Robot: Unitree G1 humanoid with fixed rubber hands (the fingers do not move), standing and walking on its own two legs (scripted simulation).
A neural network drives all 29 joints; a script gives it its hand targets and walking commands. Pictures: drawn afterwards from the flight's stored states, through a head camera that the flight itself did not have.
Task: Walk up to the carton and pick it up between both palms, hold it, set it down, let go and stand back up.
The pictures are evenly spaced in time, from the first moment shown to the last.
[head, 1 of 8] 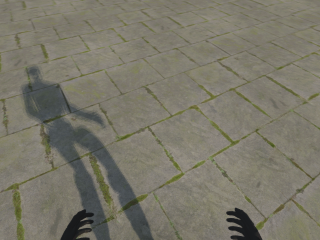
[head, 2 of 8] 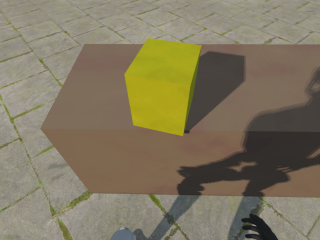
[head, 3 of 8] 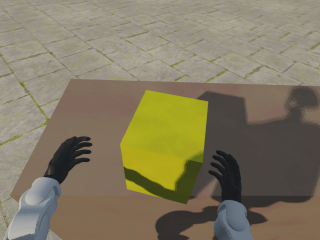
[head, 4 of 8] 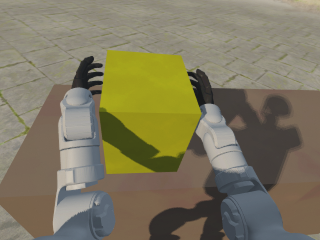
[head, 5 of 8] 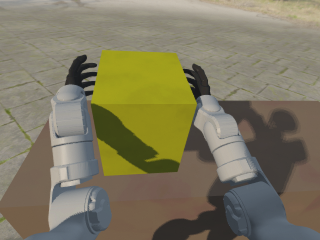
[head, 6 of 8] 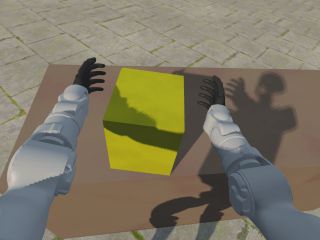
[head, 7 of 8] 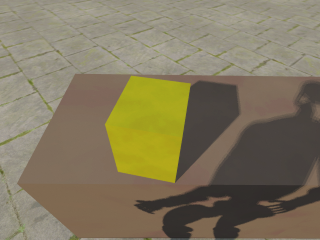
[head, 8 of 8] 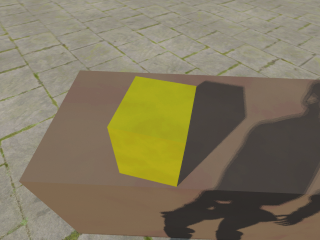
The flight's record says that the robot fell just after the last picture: no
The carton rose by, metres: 0.21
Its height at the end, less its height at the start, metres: +0.00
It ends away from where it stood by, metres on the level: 0.05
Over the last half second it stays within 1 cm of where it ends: yes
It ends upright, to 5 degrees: yes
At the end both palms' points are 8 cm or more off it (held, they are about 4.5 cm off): yes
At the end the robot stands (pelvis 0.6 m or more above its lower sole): yes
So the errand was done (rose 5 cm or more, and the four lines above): yes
